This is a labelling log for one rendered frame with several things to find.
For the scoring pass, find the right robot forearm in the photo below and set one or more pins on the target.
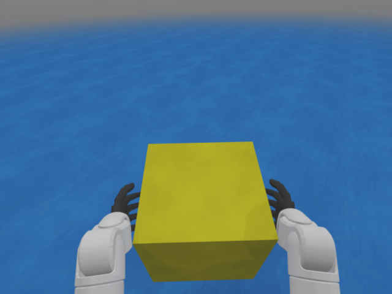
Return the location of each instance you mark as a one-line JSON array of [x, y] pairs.
[[311, 254]]

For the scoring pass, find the carton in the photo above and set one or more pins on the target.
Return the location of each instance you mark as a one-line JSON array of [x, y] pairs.
[[203, 213]]

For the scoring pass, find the left robot forearm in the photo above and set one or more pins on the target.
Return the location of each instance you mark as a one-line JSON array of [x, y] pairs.
[[101, 256]]

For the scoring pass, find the right robot hand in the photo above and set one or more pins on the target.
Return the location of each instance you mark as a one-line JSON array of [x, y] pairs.
[[282, 196]]

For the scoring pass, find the left robot hand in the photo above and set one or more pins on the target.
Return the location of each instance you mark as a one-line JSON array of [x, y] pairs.
[[121, 201]]

